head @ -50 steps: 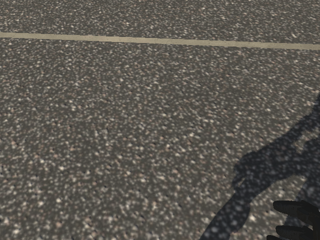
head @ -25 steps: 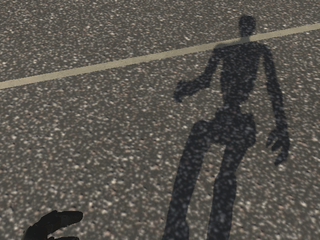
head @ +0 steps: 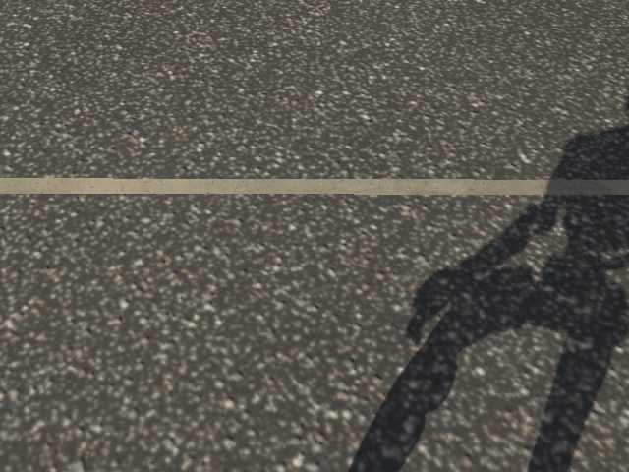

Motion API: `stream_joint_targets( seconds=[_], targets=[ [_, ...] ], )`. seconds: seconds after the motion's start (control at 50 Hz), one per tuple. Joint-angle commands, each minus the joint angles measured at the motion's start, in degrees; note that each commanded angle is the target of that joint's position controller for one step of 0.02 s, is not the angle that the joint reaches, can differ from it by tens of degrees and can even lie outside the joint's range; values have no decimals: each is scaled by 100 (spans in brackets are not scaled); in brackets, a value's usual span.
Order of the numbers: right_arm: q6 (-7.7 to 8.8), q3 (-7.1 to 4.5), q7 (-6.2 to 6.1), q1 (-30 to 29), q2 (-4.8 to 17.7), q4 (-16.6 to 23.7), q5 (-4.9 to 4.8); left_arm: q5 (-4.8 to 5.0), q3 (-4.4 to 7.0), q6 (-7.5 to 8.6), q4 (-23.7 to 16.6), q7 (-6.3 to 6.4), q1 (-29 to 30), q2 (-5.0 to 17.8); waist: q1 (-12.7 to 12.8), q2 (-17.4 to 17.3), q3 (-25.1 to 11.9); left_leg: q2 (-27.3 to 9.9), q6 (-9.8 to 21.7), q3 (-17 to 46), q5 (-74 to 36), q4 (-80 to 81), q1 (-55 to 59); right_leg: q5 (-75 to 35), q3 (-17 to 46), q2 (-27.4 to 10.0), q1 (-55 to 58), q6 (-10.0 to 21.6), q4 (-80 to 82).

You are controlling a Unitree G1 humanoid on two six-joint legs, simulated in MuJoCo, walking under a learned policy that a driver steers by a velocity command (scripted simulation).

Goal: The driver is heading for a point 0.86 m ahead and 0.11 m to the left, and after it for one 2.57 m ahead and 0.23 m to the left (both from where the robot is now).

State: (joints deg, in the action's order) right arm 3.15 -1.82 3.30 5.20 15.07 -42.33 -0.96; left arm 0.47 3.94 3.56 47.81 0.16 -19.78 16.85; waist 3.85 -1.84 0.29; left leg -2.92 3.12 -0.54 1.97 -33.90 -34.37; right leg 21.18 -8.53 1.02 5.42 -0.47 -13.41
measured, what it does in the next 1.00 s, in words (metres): walks ahead: left foot, then right foot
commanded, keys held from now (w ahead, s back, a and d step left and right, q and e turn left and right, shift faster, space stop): w+q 0.26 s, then w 0.74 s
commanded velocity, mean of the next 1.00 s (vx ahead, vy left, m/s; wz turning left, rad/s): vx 0.50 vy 0.00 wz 0.25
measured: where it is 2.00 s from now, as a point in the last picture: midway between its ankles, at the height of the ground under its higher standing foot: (276, 304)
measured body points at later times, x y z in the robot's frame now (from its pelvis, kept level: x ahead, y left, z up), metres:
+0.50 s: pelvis +0.29 +0.03 +0.01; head +0.32 +0.04 +0.46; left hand +0.46 +0.31 -0.07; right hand +0.39 -0.25 -0.11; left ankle +0.16 +0.11 -0.73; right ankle +0.47 -0.06 -0.71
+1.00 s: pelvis +0.56 +0.08 +0.01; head +0.59 +0.09 +0.46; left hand +0.48 +0.35 -0.12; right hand +0.85 -0.07 -0.07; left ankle +0.69 +0.26 -0.70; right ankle +0.47 -0.06 -0.73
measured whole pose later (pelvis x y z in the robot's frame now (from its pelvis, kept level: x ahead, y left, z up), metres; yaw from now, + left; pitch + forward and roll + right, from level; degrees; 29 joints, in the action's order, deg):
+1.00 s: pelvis +0.56 +0.08 +0.01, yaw +15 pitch +2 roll -2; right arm 4.3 -1.8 2.1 2.7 14.6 -38.3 -0.9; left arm 1.2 3.0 3.6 49.1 -0.5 -22.6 16.3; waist 5.8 -1.9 1.1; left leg -3.2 0.9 1.2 -0.3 -30.8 -33.4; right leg 18.4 -1.0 2.3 1.8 1.2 -14.1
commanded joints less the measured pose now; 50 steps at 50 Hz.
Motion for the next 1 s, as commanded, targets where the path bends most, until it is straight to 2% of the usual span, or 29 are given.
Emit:
stream_joint_targets(
  seconds=[0.02,0.04,0.06,0.08,0.1,0.12,0.14,0.16,0.18,0.24,0.28,0.34,0.42,0.48,0.5,0.52,0.54,0.56,0.58,0.6,0.62,0.64,0.66,0.68,0.74,0.84,0.92,0.96,1.0],
  targets=[
    [68,-317,30,369,805,393,18,29,280,-92,-294,123,216,1116,-602,654,-312,479,344,-484,560,156,1001,-5712,50,-1525,-9,600,-1488],
    [50,-507,-33,1276,1160,163,-3,-4,225,-118,-352,178,149,1003,-994,457,-836,580,558,-288,332,264,2447,-5496,-113,-1262,-704,393,-2780],
    [13,-705,-136,1974,1866,111,11,-145,54,-18,-616,159,-261,559,-985,-689,-1585,-823,1394,2099,388,274,4708,-3034,-167,-660,-2919,22,-5021],
    [38,-631,-118,1896,1785,193,-79,-159,-86,189,-681,70,-255,269,-810,-1211,-2274,-1642,2119,4747,1188,1382,5745,1106,880,321,-4463,-158,-6378],
    [55,-513,-120,1872,1400,211,-35,66,26,366,-774,-39,253,724,-1058,-730,-1910,-1525,1808,4275,1566,1598,5559,916,1525,-80,-5092,-2,-6640],
    [71,-462,-143,1641,1187,240,-12,165,8,455,-904,-69,652,742,-998,-400,-1219,-1302,1579,3474,1358,1604,4820,479,1406,-323,-5219,114,-6370],
    [68,-416,-152,1287,1057,305,3,60,7,481,-926,-38,796,698,-757,67,-696,-1077,1420,2880,845,1677,3903,105,1344,-547,-5011,125,-5805],
    [67,-354,-172,994,870,400,47,-59,67,438,-910,4,808,768,-554,49,-475,-895,1329,2473,307,1799,3225,-125,1339,-710,-4594,90,-5349],
    [57,-334,-189,833,834,495,94,-98,85,366,-920,4,724,747,-394,-96,-372,-771,1339,2342,1,1935,2777,-251,1343,-749,-4279,38,-5171],
    [87,-386,-269,836,971,519,65,-146,58,209,-958,29,679,546,-269,-124,-251,-593,1418,1896,-660,2141,2148,-633,1198,-691,-4076,-210,-4513],
    [87,-408,-339,961,1048,455,36,-154,11,190,-1056,37,1047,426,-376,-125,-133,-441,1286,1580,-757,2173,2020,-1379,1142,-622,-4113,-327,-3719],
    [63,-376,-386,1229,977,307,7,-114,-76,246,-1132,-38,1627,233,-679,-245,-85,-211,985,1223,-355,2113,1954,-2621,1042,-432,-3659,-327,-2421],
    [34,-370,-379,1650,1024,90,-13,-22,-55,328,-1298,-156,2180,364,-927,-278,86,-547,940,1582,-7,1868,2569,-2748,1094,-328,-3702,-150,-1737],
    [-28,-394,-397,1726,1071,6,9,-29,-2,380,-1347,-207,2123,505,-825,-380,127,-844,841,1906,-480,1494,3216,-2030,1084,-275,-3725,106,-1474],
    [-53,-402,-401,1671,1084,3,12,-29,25,394,-1310,-203,1920,555,-694,-451,81,-845,779,1914,-949,1292,3308,-1804,1001,-215,-3463,212,-1381],
    [-70,-382,-402,1556,1041,32,10,-50,98,410,-1171,-180,1418,664,-402,-429,-176,-638,667,1754,-1801,785,3298,-1860,845,-82,-2746,368,-1159],
    [-67,-306,-392,1485,872,107,51,-110,188,426,-1019,-149,634,891,-37,-288,-859,-335,497,1487,-1967,-256,2897,-2150,1147,-452,-1420,661,-1375],
    [-7,-187,-389,1917,542,222,81,-188,310,420,-915,-126,-198,1357,66,657,-1791,351,131,1003,-454,-2158,1233,-2039,2820,-1603,748,1370,-1503],
    [76,-113,-374,2341,373,166,17,-68,328,346,-674,-190,-624,1304,17,1947,-2154,865,-125,874,3066,-3509,-256,-732,4868,-2345,1661,1894,-744],
    [108,-217,-350,1834,882,194,-60,57,197,319,-693,-184,-500,856,176,1249,-1438,523,-100,1128,2961,-3995,-907,360,4795,-2227,1246,1664,-485],
    [124,-249,-335,1262,988,335,-74,31,136,270,-750,-155,-85,702,141,785,-704,246,-92,875,2425,-3951,-1074,273,4043,-2030,461,1455,-339],
    [140,-241,-331,940,933,418,-4,-36,88,231,-787,-151,220,622,21,481,-268,36,-106,677,2018,-3655,-953,-265,3506,-1796,-277,1386,-163],
    [139,-260,-321,887,860,430,48,-85,43,228,-800,-155,399,519,-135,481,-52,-138,-132,635,1740,-3334,-751,-784,3147,-1607,-763,1356,-6],
    [121,-258,-312,1004,766,405,46,-116,16,242,-797,-158,485,464,-274,632,-55,-243,-161,609,1584,-3139,-462,-1151,2885,-1462,-1053,1330,122],
    [59,-204,-321,1030,518,393,62,-35,42,289,-683,-150,460,568,-383,714,-48,-339,-308,431,1326,-2550,-341,-2006,2287,-1339,-1354,1430,388],
    [124,-112,-276,124,311,596,77,22,96,209,-456,-76,188,785,-119,560,97,-272,-412,231,-215,-754,-200,-2591,1487,-1084,-1341,1240,517],
    [184,-105,-176,-547,326,789,4,77,109,124,-203,-60,-262,872,129,558,248,-84,-349,137,-656,61,-2,-2429,1446,-1240,-995,1173,396],
    [210,-124,-115,-735,387,891,-10,91,125,57,-106,-42,-351,908,109,589,317,-40,-224,169,-359,301,-83,-2577,1527,-1428,-609,1111,216],
    [232,-165,-77,-630,500,899,1,97,158,-7,-49,-8,-321,989,-44,649,243,39,-70,130,53,481,173,-3070,1559,-1549,-313,1006,-80]
  ],
)
Next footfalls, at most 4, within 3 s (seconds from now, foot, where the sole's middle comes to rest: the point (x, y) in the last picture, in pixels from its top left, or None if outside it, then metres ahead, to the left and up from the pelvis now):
0.04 left None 0.20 0.11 -0.77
0.54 right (369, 456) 0.51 -0.05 -0.77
1.06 left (237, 350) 0.73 0.26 -0.77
1.54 right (329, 289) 0.92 0.06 -0.77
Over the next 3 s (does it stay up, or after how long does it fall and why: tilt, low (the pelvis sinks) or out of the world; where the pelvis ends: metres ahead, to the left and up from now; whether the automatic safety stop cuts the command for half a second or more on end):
stays up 0.87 0.20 0.01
